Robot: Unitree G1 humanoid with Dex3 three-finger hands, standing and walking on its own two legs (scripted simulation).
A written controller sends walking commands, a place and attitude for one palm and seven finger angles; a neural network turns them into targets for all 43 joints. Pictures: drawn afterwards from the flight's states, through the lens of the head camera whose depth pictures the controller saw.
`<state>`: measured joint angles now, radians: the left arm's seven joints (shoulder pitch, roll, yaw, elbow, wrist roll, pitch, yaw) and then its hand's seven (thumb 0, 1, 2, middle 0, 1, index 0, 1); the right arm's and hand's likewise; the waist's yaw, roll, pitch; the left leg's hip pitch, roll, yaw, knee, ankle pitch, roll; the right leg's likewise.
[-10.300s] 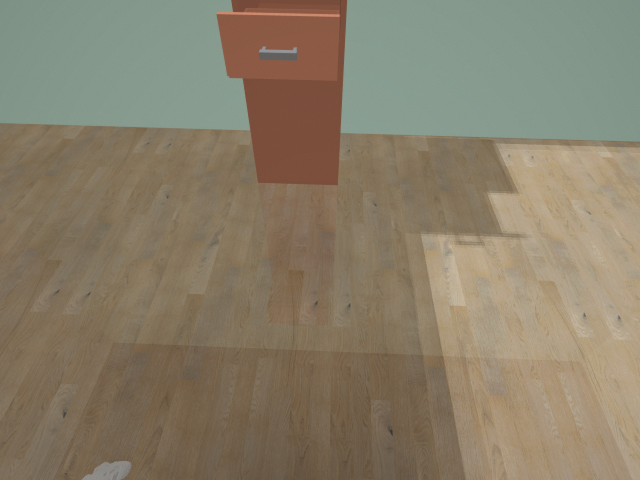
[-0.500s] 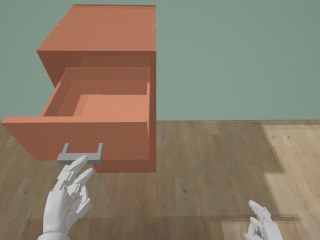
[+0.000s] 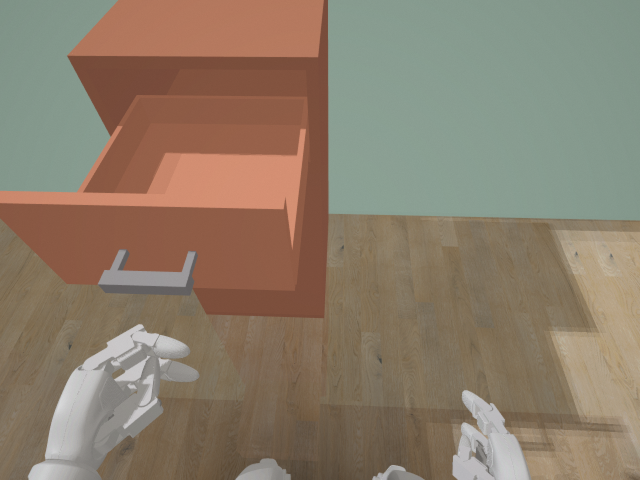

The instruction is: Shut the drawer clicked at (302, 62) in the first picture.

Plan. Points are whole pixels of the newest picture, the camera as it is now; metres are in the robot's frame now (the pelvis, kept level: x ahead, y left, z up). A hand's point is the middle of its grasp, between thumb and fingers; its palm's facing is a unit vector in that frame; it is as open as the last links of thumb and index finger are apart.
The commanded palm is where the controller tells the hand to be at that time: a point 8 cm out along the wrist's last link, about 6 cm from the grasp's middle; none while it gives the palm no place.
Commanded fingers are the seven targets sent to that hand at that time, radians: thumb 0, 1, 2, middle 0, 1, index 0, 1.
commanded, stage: raise the hand and make a fist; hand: left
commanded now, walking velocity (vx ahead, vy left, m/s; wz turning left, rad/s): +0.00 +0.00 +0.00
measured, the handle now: (152, 269) +0.35 +0.24 +0.06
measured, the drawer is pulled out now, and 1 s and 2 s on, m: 0.30 0.30 0.30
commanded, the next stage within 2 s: bring the fist close to the handle in 1.14 s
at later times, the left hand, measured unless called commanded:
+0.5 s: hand (100, 401) +0.18 +0.21 +0.12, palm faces +0.05 -1.00 -0.07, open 3.1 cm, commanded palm +0.12 +0.26 +0.14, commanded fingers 0.00 0.90 0.90 -1.40 -1.60 -1.40 -1.60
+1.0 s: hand (96, 387) +0.18 +0.20 +0.15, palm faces +0.04 -1.00 -0.09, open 3.3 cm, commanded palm +0.13 +0.25 +0.16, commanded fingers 0.00 0.90 0.90 -1.40 -1.60 -1.40 -1.60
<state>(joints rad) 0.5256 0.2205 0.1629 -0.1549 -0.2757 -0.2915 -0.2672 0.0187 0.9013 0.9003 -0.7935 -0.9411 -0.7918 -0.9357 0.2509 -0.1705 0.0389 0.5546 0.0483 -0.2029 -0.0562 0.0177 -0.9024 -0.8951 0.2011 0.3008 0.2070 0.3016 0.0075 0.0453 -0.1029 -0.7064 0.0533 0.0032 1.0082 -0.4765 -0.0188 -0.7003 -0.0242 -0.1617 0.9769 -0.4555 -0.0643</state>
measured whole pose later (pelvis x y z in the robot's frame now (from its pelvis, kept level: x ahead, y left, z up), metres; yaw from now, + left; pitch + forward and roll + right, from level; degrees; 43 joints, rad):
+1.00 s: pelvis +0.02 +0.03 +0.04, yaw -1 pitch +2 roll -1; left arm 0.68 0.21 0.11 -0.48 -0.23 -0.11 -0.16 0.02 0.90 0.90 -1.40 -1.60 -1.40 -1.60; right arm 0.27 -0.23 0.05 0.55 0.06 -0.32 -0.04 0.02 -0.90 -0.90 0.20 0.30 0.20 0.30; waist 0.04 0.05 -0.08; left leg -0.39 0.02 0.04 0.77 -0.41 0.02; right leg -0.38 -0.03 -0.12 0.72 -0.37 -0.01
